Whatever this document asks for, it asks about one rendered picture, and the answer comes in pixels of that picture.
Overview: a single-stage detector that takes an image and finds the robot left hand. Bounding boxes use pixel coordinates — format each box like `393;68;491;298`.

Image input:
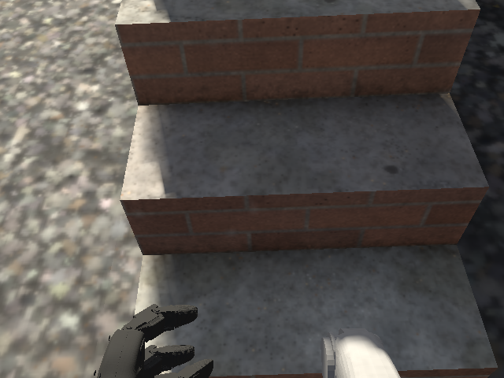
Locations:
94;304;213;378

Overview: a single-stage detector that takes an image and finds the robot right thigh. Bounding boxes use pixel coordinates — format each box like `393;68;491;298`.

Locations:
321;328;401;378

